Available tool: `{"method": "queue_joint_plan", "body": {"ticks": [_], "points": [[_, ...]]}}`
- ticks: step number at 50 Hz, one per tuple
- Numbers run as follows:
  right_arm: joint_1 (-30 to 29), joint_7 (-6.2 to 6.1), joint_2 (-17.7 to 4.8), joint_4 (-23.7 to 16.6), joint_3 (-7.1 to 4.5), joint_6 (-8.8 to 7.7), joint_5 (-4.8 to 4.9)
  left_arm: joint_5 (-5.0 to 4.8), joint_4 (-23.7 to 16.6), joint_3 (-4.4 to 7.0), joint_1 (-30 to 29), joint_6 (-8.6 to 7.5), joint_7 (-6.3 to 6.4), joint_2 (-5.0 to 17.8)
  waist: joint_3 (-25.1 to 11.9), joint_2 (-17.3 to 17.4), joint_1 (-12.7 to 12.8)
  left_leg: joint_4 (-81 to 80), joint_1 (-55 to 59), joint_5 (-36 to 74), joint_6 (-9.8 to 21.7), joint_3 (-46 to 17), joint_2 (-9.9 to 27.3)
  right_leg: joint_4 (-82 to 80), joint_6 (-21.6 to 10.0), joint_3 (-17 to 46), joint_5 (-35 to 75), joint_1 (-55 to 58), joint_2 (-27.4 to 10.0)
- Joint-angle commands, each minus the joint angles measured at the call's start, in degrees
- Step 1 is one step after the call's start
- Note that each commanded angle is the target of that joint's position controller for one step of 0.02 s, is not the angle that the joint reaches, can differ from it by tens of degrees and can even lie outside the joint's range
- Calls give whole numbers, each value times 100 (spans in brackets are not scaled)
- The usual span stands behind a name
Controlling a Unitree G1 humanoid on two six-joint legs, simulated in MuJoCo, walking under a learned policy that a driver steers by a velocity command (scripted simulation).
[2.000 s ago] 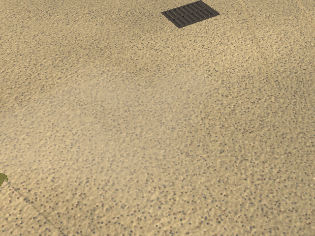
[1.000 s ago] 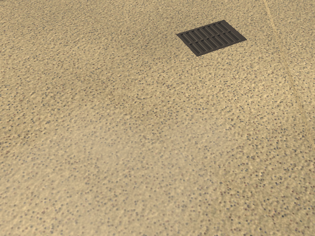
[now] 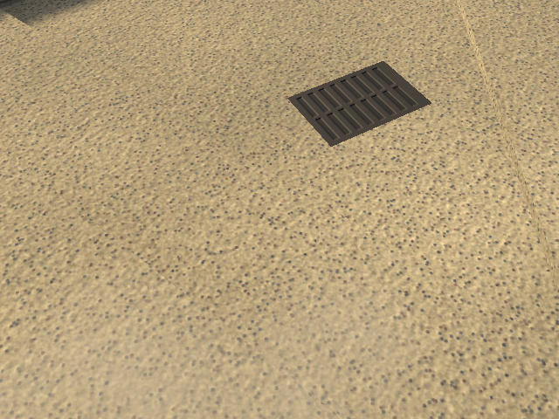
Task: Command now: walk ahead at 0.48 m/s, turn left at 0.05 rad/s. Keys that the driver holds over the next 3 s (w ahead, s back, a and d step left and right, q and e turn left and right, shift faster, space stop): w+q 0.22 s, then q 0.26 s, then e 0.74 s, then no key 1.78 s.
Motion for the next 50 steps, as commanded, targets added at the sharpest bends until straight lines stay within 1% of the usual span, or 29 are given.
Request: {"method": "queue_joint_plan", "body": {"ticks": [1,3,5,7,11,14,17,19,20,21,22,23,24,25,26,27,29,31,33,35,39,41,43,45,46,47,48,49,50], "points": [[57,-61,-515,-421,-150,-16,-82,135,-169,36,195,-140,-3,385,-633,-278,58,-72,-1577,837,80,-217,686,-1500,-988,1898,1492,1406,-1720],[95,-71,-274,-477,-127,126,-61,133,-17,55,362,-160,42,466,-511,-442,-34,-273,-1578,794,88,-173,787,-1756,-972,1546,1483,1007,-1707],[-274,-58,-378,-663,-171,176,-53,160,97,55,585,-192,142,532,-253,-324,-11,-981,-1929,1598,28,-294,825,-1985,-871,1072,1521,879,-1584],[-704,-38,-380,-832,-177,166,-103,182,180,73,775,-172,253,609,-72,-320,117,-1912,-2108,2401,-8,-298,691,-2110,-722,647,1749,916,-1429],[-1469,116,-228,-1123,-98,124,-96,144,242,55,1025,-182,368,686,36,-253,361,-3380,-1737,3584,105,38,387,-2322,-380,-8,1852,1111,-1284],[-2010,235,-133,-1406,-19,134,-154,112,335,35,1249,-62,448,694,214,-142,486,-4015,-1774,3591,128,323,195,-1922,-215,-376,3055,1675,-1343],[-2026,378,-271,-1639,-51,146,-174,88,268,82,1240,165,540,889,-33,-322,380,-4147,-1636,2670,222,674,-85,-1014,-190,-509,4586,2363,-1536],[-1267,441,-602,-1557,-192,136,-180,65,100,130,1027,281,614,1037,-486,-549,-20,-4256,-770,2131,403,854,-437,152,-118,-541,5640,2463,-1514],[-506,418,-916,-1401,-335,115,-180,52,-6,138,867,308,620,1081,-845,-442,-409,-4853,232,2756,593,742,-536,1286,53,-648,5205,2151,-1304],[103,290,-1491,-1388,-483,144,-271,148,-205,80,924,227,592,983,-1555,333,-571,-4731,1917,5062,1067,-630,476,3219,389,-760,2903,857,-881],[-215,219,-1784,-1568,-442,179,-333,360,-272,-120,1731,91,447,246,-2363,1389,187,-4391,3696,7796,2271,-2974,1917,5166,734,-94,-3053,-1173,267],[-44,218,-1487,-1652,-391,253,-308,145,-298,-47,1597,-25,329,685,-3105,809,-162,-4830,3759,6523,2461,-3252,1957,5626,631,938,-2954,-1465,103],[-549,186,-1228,-1824,-347,294,-242,-61,-491,19,987,-32,327,852,-2270,494,-172,-5096,3041,5474,2166,-2610,1627,5425,567,880,-2466,-1875,-145],[-1018,144,-890,-1902,-248,341,-157,-62,-448,41,860,43,387,866,-1543,-162,25,-5338,2116,4784,1802,-1943,1400,4965,578,701,-2024,-1923,-464],[-1244,122,-644,-1949,-154,363,-160,7,-385,83,828,161,456,887,-1182,-342,166,-5539,1253,4370,1618,-1591,1237,4525,607,619,-1828,-1584,-656],[-1322,122,-557,-1923,-113,361,-238,35,-395,110,924,284,486,863,-1045,-183,335,-5702,553,4162,1542,-1341,1108,4178,622,598,-1690,-1059,-765],[-1330,132,-535,-1800,-79,309,-394,57,-345,68,1167,400,531,560,-1034,237,477,-5865,-99,4409,1501,-796,858,3522,693,480,-1361,-385,-780],[-1315,77,-484,-1662,-48,276,-442,68,-301,11,1188,414,552,387,-1159,414,500,-5879,-121,4590,1394,-380,744,2585,753,470,-1001,-61,-837],[-1307,23,-610,-1589,-69,290,-471,43,-279,-1,1043,436,541,430,-1283,462,404,-5973,-68,4045,1303,-206,746,2107,779,418,-403,234,-828],[-1370,-30,-789,-1579,-109,305,-475,-6,-356,74,798,459,537,684,-1118,435,311,-6085,14,3088,1297,-258,827,1969,792,442,-133,123,-817],[-1155,-167,-862,-1508,-158,423,-345,-15,-630,131,397,480,525,795,-750,500,91,-5929,688,2466,1367,-644,1243,1961,758,432,-1032,-640,-790],[-1031,-236,-868,-1519,-171,532,-261,-8,-750,120,343,496,486,719,-765,532,63,-5725,1143,2838,1338,-835,1476,1762,667,302,-1521,-803,-707],[-1170,-292,-934,-1599,-203,614,-218,-34,-710,110,556,495,425,605,-875,507,206,-5413,1258,3508,1228,-658,1465,1226,568,97,-1313,-433,-548],[-1311,-319,-967,-1630,-235,692,-108,-24,-587,124,952,492,350,572,-898,522,481,-4941,1042,3694,872,-225,1212,-49,339,-94,-276,354,-342],[-1199,-310,-846,-1631,-233,693,-77,32,-632,204,981,501,339,883,-777,120,441,-4283,608,3041,440,138,847,-659,53,578,631,720,-669],[-1183,-266,-551,-1864,-171,643,-284,56,-773,372,902,520,409,1609,-818,-1471,79,-3002,-773,1179,-135,874,64,-613,-626,2299,2908,1525,-1923],[-1961,-264,-633,-2084,-191,567,-338,141,-817,341,1138,485,376,1516,-745,-1766,566,-2051,-1968,-1032,-321,523,-655,-844,-1515,3128,4026,1876,-2513],[-1975,-222,-746,-2075,-237,532,-287,245,-856,297,1249,398,355,1365,-897,-1027,566,-1270,-2172,-1049,-302,34,-475,-761,-1555,2899,3966,2037,-2362],[-1808,-218,-743,-1966,-261,555,-208,177,-931,311,956,340,374,1310,-880,-689,374,-1007,-2345,-612,-313,-83,-358,-587,-1252,2460,3945,2163,-2041]]}}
